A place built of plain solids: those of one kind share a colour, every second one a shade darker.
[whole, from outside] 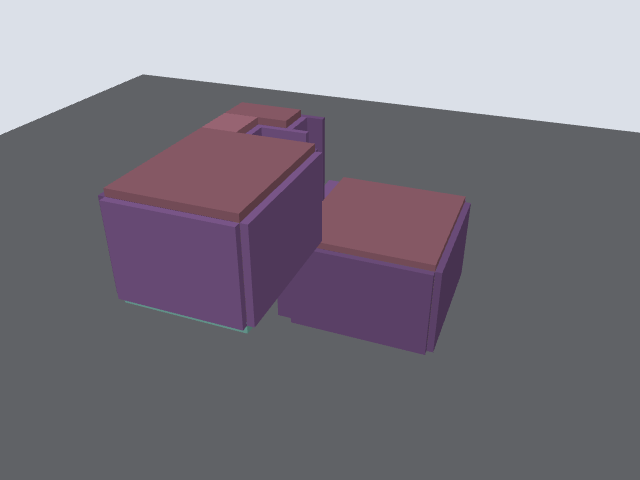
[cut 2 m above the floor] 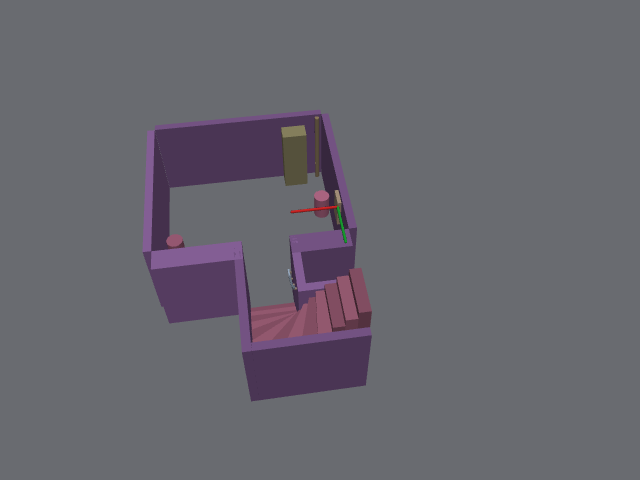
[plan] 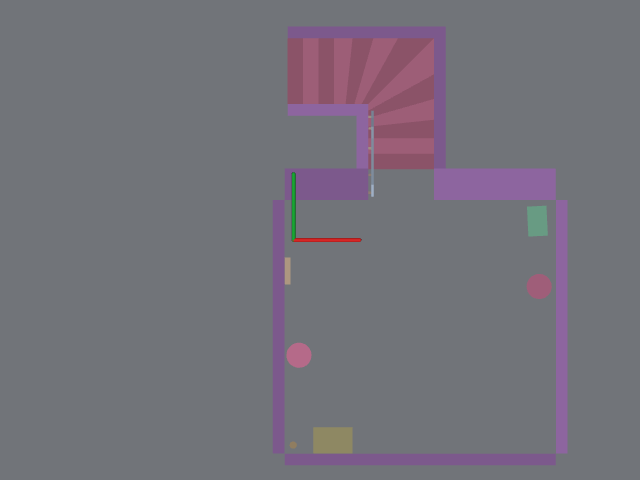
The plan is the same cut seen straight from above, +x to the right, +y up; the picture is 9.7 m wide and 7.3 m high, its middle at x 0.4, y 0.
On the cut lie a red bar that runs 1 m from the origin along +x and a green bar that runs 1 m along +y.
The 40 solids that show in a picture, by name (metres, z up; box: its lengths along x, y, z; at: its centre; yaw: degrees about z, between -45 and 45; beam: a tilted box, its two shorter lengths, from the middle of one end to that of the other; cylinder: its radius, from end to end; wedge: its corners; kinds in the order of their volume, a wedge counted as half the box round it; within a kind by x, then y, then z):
{
 "wall_1": {"box": [0.18, 3.13, 2.46], "at": [-4.08, 1.5, 3.95]},
 "wall_2": {"box": [3.9, 0.18, 2.46], "at": [-2.04, -0.15, 3.95]},
 "wall_3": {"box": [3.9, 0.18, 2.46], "at": [-2.04, 3.16, 3.95]},
 "wall_4": {"box": [0.18, 3.86, 2.55], "at": [-0.23, -1.32, 1.23]},
 "wall_5": {"box": [1.27, 0.18, 2.55], "at": [0.5, 0.7, 1.23]},
 "wall_6": {"box": [1.27, 0.48, 2.55], "at": [0.5, 0.85, 1.23]},
 "wall_7": {"box": [1.23, 0.18, 5.23], "at": [0.52, 1.98, 2.57]},
 "wall_8": {"box": [2.23, 0.18, 5.23], "at": [1.02, 3.16, 2.57]},
 "wall_9": {"box": [0.18, 1.46, 5.23], "at": [1.04, 1.34, 2.57]},
 "wall_10": {"box": [1.0, 0.18, 2.68], "at": [1.63, 1.16, 3.84]},
 "wall_11": {"box": [4.13, 0.18, 2.55], "at": [1.93, -3.34, 1.23]},
 "wall_12": {"box": [0.18, 2.64, 5.23], "at": [2.22, 1.93, 2.57]},
 "wall_13": {"box": [1.85, 0.18, 2.55], "at": [3.06, 0.7, 1.23]},
 "wall_14": {"box": [1.85, 0.48, 2.55], "at": [3.06, 0.85, 1.23]},
 "wall_15": {"box": [0.18, 3.86, 2.55], "at": [4.08, -1.32, 1.23]},
 "roof_1": {"box": [3.9, 3.13, 0.2], "at": [-2.04, 1.5, 5.28]},
 "roof_2": {"box": [1.23, 1.0, 0.2], "at": [0.52, 2.57, 5.28]},
 "roof_3": {"box": [1.0, 1.82, 0.2], "at": [1.63, 2.16, 5.28]},
 "roof_4": {"box": [4.13, 3.86, 0.19], "at": [1.93, -1.32, 2.6]},
 "tread_1": {"wedge": [[-0.1, 2.07, -0.05], [-0.1, 2.07, 2.53], [-0.1, 3.07, -0.05], [-0.1, 3.07, 2.53], [0.14, 2.07, -0.05], [0.14, 2.07, 2.53], [0.14, 3.07, -0.05], [0.14, 3.07, 2.53]]},
 "tread_2": {"wedge": [[0.14, 2.07, -0.05], [0.14, 2.07, 2.33], [0.14, 3.07, -0.05], [0.14, 3.07, 2.33], [0.38, 2.07, -0.05], [0.38, 2.07, 2.33], [0.38, 3.07, -0.05], [0.38, 3.07, 2.33]]},
 "tread_3": {"wedge": [[0.37, 2.07, -0.05], [0.37, 2.07, 2.14], [0.37, 3.07, -0.05], [0.37, 3.07, 2.14], [0.61, 2.07, -0.05], [0.61, 2.07, 2.14], [0.61, 3.07, -0.05], [0.61, 3.07, 2.14]]},
 "tread_4": {"wedge": [[0.61, 2.07, -0.05], [0.61, 2.07, 1.95], [0.61, 3.07, -0.05], [0.61, 3.07, 1.95], [0.79, 2.07, -0.05], [0.79, 2.07, 1.95], [0.89, 3.07, -0.05], [0.89, 3.07, 1.95]]},
 "tread_5": {"wedge": [[0.79, 2.07, -0.05], [0.79, 2.07, 1.75], [0.89, 3.07, -0.05], [0.89, 3.07, 1.75], [0.92, 2.07, -0.05], [0.92, 2.07, 1.75], [1.21, 3.07, -0.05], [1.21, 3.07, 1.75]]},
 "tread_6": {"wedge": [[0.92, 2.07, -0.05], [0.92, 2.07, 1.56], [1.03, 2.07, -0.05], [1.03, 2.07, 1.56], [1.21, 3.07, -0.05], [1.21, 3.07, 1.56], [1.59, 3.07, -0.05], [1.59, 3.07, 1.56]]},
 "tread_7": {"wedge": [[1.03, 2.07, -0.05], [1.03, 2.07, 1.36], [1.13, 2.07, -0.05], [1.13, 2.07, 1.36], [1.58, 3.07, -0.05], [1.58, 3.07, 1.36], [2.13, 3.07, -0.05], [2.13, 3.07, 1.36]]},
 "tread_8": {"wedge": [[1.13, 1.08, -0.05], [1.13, 1.08, 0.2], [1.13, 1.32, -0.05], [1.13, 1.32, 0.2], [2.13, 1.08, -0.05], [2.13, 1.08, 0.19], [2.13, 1.32, -0.05], [2.13, 1.32, 0.19]]},
 "tread_9": {"wedge": [[1.13, 1.31, -0.05], [1.13, 1.31, 0.39], [1.13, 1.55, -0.05], [1.13, 1.55, 0.39], [2.13, 1.31, -0.05], [2.13, 1.31, 0.39], [2.13, 1.55, -0.05], [2.13, 1.55, 0.39]]},
 "tread_10": {"wedge": [[1.13, 1.55, -0.05], [1.13, 1.55, 0.58], [1.13, 1.73, -0.05], [1.13, 1.73, 0.58], [2.13, 1.55, -0.05], [2.13, 1.55, 0.58], [2.13, 1.83, -0.05], [2.13, 1.83, 0.58]]},
 "tread_11": {"wedge": [[1.13, 1.72, -0.05], [1.13, 1.72, 0.78], [1.13, 1.86, -0.05], [1.13, 1.86, 0.78], [2.13, 1.83, -0.05], [2.13, 1.83, 0.78], [2.13, 2.15, -0.05], [2.13, 2.15, 0.78]]},
 "tread_12": {"wedge": [[1.13, 1.86, -0.05], [1.13, 1.86, 0.97], [1.13, 1.97, -0.05], [1.13, 1.97, 0.97], [2.13, 2.14, -0.05], [2.13, 2.14, 0.97], [2.13, 2.52, -0.05], [2.13, 2.52, 0.97]]},
 "tread_13": {"wedge": [[1.13, 1.97, -0.05], [1.13, 1.97, 1.17], [1.13, 2.07, -0.05], [1.13, 2.07, 1.17], [2.13, 2.52, -0.05], [2.13, 2.52, 1.17], [2.13, 3.07, -0.05], [2.13, 3.07, 1.17]]},
 "floor_1": {"box": [3.9, 3.13, 0.22], "at": [-2.04, 1.5, 2.61]},
 "machine_1": {"box": [0.6, 0.4, 1.75], "at": [0.6, -3.05, 0.82]},
 "bin_1": {"cylinder": 0.19, "from": [0.08, -1.75, 0.0], "to": [0.08, -1.75, 0.62]},
 "bin_2": {"cylinder": 0.19, "from": [3.73, -0.71, 0.0], "to": [3.73, -0.71, 0.75]},
 "bucket_1": {"box": [0.3, 0.46, 0.39], "at": [3.71, 0.29, 0.14], "yaw": 2.7},
 "cabinet_1": {"box": [0.09, 0.41, 0.71], "at": [-0.09, -0.47, 1.52]},
 "pipe_1": {"cylinder": 0.06, "from": [-0.01, -3.12, 0.0], "to": [-0.01, -3.12, 2.5]},
 "guard_rail_1": {"wedge": [[1.18, 0.84, 0.86], [1.18, 0.84, 0.91], [1.18, 1.55, 1.44], [1.18, 1.55, 1.5], [1.22, 0.84, 0.86], [1.22, 0.84, 0.91], [1.22, 1.55, 1.44], [1.22, 1.55, 1.5]]}
}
